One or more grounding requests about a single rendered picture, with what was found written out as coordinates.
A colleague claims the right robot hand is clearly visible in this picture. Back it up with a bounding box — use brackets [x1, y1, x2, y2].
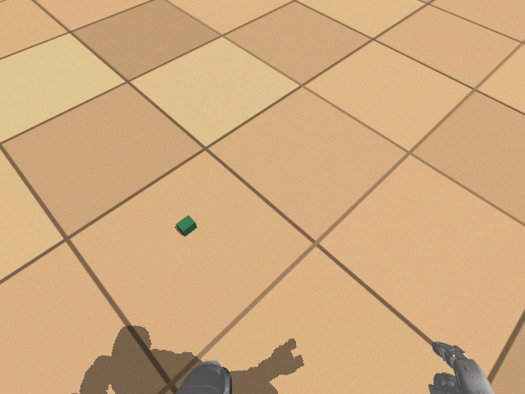
[428, 341, 495, 394]

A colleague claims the small box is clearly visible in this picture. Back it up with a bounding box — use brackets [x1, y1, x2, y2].
[176, 215, 197, 236]

